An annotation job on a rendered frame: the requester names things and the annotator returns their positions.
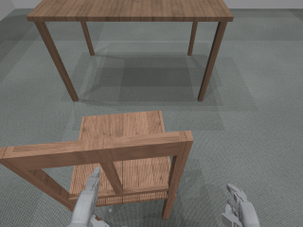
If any chair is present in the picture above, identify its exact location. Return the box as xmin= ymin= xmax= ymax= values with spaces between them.
xmin=0 ymin=110 xmax=194 ymax=221

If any left robot hand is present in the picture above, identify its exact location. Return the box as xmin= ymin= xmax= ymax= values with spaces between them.
xmin=69 ymin=166 xmax=110 ymax=227

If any right robot hand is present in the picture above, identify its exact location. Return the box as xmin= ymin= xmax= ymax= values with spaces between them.
xmin=222 ymin=183 xmax=260 ymax=227

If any table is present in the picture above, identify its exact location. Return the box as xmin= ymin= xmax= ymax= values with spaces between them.
xmin=26 ymin=0 xmax=234 ymax=102

